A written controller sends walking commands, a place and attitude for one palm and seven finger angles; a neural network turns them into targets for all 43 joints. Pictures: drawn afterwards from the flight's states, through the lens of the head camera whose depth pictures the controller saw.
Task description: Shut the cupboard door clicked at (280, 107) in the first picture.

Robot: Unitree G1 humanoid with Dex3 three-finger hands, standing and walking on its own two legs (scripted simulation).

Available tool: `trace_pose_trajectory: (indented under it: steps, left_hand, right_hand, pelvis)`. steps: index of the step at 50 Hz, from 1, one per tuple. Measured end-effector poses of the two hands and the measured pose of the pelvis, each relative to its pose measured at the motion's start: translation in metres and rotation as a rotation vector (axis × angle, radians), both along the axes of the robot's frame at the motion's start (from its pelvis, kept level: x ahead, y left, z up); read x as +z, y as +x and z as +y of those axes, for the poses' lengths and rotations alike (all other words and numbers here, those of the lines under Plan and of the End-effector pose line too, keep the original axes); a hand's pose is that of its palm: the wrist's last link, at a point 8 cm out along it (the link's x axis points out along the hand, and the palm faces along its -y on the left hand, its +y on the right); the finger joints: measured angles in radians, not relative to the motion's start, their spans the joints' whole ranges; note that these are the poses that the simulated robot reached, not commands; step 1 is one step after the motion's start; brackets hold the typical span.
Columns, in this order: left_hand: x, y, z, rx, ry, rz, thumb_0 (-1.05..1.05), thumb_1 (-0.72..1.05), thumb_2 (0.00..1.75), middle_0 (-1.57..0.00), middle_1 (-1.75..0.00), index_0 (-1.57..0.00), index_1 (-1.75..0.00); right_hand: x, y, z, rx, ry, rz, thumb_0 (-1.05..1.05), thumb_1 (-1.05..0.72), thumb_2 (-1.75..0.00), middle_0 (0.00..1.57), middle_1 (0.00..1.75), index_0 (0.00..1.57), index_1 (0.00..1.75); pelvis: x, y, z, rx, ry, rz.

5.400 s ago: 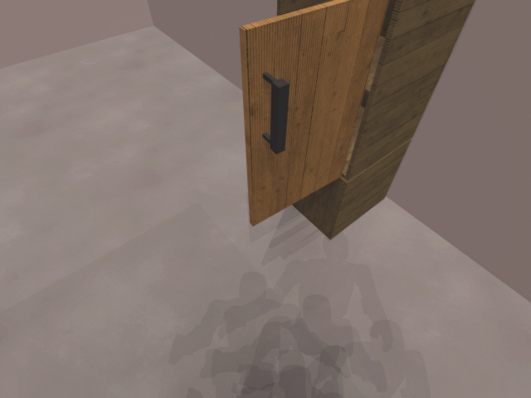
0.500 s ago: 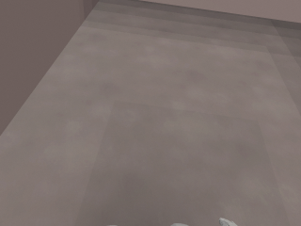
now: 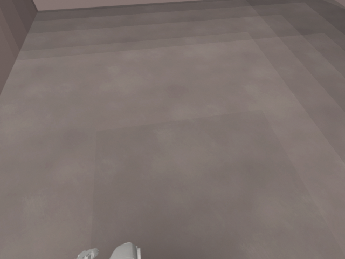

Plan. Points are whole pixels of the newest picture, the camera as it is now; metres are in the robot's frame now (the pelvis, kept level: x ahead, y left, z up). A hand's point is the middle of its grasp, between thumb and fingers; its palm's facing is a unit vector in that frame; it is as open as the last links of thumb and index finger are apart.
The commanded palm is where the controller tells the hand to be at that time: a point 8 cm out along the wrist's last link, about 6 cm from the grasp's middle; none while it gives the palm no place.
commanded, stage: walk around to get in front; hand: left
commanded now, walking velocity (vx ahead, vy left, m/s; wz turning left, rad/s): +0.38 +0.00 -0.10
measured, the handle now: out of the picture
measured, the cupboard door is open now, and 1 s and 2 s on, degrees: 86 86 86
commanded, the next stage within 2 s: walk to a spot facing it in 0.12 s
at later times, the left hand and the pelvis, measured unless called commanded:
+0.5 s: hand (104, 208) +0.27 +0.21 -0.17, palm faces +0.07 -0.98 -0.16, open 7.3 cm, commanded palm none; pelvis +0.20 +0.03 +0.00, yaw +3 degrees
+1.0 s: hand (93, 214) +0.26 +0.24 -0.20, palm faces +0.39 -0.88 -0.25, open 7.3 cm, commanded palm none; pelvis +0.28 +0.01 -0.02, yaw +22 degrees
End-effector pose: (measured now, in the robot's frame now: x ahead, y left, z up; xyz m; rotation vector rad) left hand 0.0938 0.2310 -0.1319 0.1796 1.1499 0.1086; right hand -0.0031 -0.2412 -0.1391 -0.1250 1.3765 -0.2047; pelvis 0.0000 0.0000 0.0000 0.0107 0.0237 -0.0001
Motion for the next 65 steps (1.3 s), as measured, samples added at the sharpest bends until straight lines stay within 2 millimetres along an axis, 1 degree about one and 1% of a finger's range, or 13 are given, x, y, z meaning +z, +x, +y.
trace_pose_trajectory:
  steps: [9, 13, 17, 20, 25, 28, 31, 38, 47, 51, 56, 61, 65]
  left_hand:
    - [-0.015, -0.002, 0.028, 0.084, -0.007, 0.191, -0.01, 0.94, 0.90, -0.20, -0.30, -0.21, -0.30]
    - [-0.034, 0.009, 0.040, 0.096, -0.024, 0.290, 0.00, 0.92, 0.90, -0.20, -0.30, -0.20, -0.30]
    - [-0.033, 0.052, 0.044, 0.072, -0.020, 0.286, 0.01, 0.92, 0.90, -0.20, -0.30, -0.20, -0.30]
    - [-0.025, 0.100, 0.040, 0.079, -0.029, 0.203, 0.01, 0.92, 0.90, -0.19, -0.30, -0.20, -0.30]
    - [-0.014, 0.170, 0.025, 0.092, -0.035, 0.062, 0.01, 0.91, 0.90, -0.19, -0.30, -0.20, -0.30]
    - [-0.011, 0.199, 0.015, 0.107, -0.021, 0.005, 0.01, 0.91, 0.90, -0.19, -0.30, -0.20, -0.30]
    - [-0.011, 0.214, 0.007, 0.128, 0.003, -0.022, 0.00, 0.91, 0.90, -0.20, -0.30, -0.20, -0.30]
    - [-0.001, 0.206, 0.008, 0.251, 0.014, -0.003, 0.00, 0.92, 0.90, -0.20, -0.30, -0.21, -0.30]
    - [-0.033, 0.153, 0.044, 0.413, 0.013, 0.105, 0.00, 0.91, 0.90, -0.20, -0.30, -0.21, -0.30]
    - [-0.028, 0.145, 0.054, 0.468, 0.037, 0.132, 0.01, 0.91, 0.90, -0.20, -0.30, -0.20, -0.30]
    - [-0.009, 0.154, 0.049, 0.512, 0.061, 0.090, 0.01, 0.91, 0.90, -0.19, -0.30, -0.20, -0.30]
    - [0.000, 0.165, 0.030, 0.550, 0.101, 0.039, 0.01, 0.91, 0.90, -0.19, -0.30, -0.20, -0.30]
    - [0.006, 0.159, 0.003, 0.594, 0.104, 0.045, 0.01, 0.91, 0.90, -0.20, -0.30, -0.20, -0.30]
  right_hand:
    - [0.012, 0.184, 0.023, 0.103, 0.000, -0.232, 0.00, -0.91, -0.90, 0.20, 0.30, 0.19, 0.30]
    - [0.007, 0.245, 0.037, 0.122, -0.033, -0.321, 0.00, -0.91, -0.90, 0.20, 0.30, 0.20, 0.30]
    - [0.008, 0.255, 0.045, 0.096, -0.039, -0.286, 0.00, -0.91, -0.90, 0.20, 0.30, 0.20, 0.30]
    - [0.006, 0.243, 0.047, 0.091, -0.032, -0.174, 0.00, -0.92, -0.90, 0.20, 0.30, 0.20, 0.30]
    - [-0.001, 0.226, 0.031, 0.092, -0.022, 0.002, 0.00, -0.94, -0.90, 0.21, 0.30, 0.20, 0.30]
    - [-0.009, 0.229, 0.017, 0.088, -0.007, 0.061, 0.00, -0.93, -0.90, 0.21, 0.30, 0.20, 0.30]
    - [-0.016, 0.246, 0.003, 0.095, 0.002, 0.081, 0.00, -0.92, -0.90, 0.21, 0.30, 0.20, 0.30]
    - [0.000, 0.333, -0.004, 0.226, -0.013, 0.010, 0.01, -0.91, -0.90, 0.20, 0.30, 0.20, 0.30]
    - [0.002, 0.464, 0.041, 0.458, -0.053, -0.215, 0.00, -0.91, -0.90, 0.20, 0.30, 0.19, 0.30]
    - [0.010, 0.486, 0.053, 0.515, -0.053, -0.245, 0.00, -0.91, -0.90, 0.20, 0.30, 0.20, 0.30]
    - [0.007, 0.499, 0.056, 0.570, -0.026, -0.209, 0.00, -0.91, -0.90, 0.20, 0.30, 0.20, 0.30]
    - [-0.012, 0.515, 0.046, 0.603, 0.021, -0.165, 0.00, -0.90, -0.90, 0.21, 0.30, 0.20, 0.30]
    - [-0.017, 0.533, 0.041, 0.640, 0.038, -0.129, 0.00, -0.91, -0.90, 0.20, 0.30, 0.20, 0.30]
  pelvis:
    - [-0.003, 0.092, 0.016, -0.025, -0.023, -0.006]
    - [-0.019, 0.136, 0.032, -0.053, -0.027, -0.018]
    - [-0.014, 0.164, 0.036, -0.049, -0.011, -0.027]
    - [-0.007, 0.180, 0.035, -0.008, -0.017, -0.020]
    - [-0.004, 0.204, 0.025, 0.060, -0.024, -0.010]
    - [-0.008, 0.220, 0.012, 0.094, -0.012, -0.007]
    - [-0.013, 0.234, 0.001, 0.126, 0.000, -0.003]
    - [-0.001, 0.258, -0.005, 0.245, 0.025, -0.002]
    - [-0.024, 0.277, 0.016, 0.366, 0.004, -0.001]
    - [-0.019, 0.285, 0.014, 0.399, 0.001, 0.001]
    - [-0.012, 0.295, 0.004, 0.454, -0.008, 0.000]
    - [-0.018, 0.313, -0.017, 0.520, 0.005, 0.002]
    - [-0.014, 0.321, -0.028, 0.583, 0.018, -0.006]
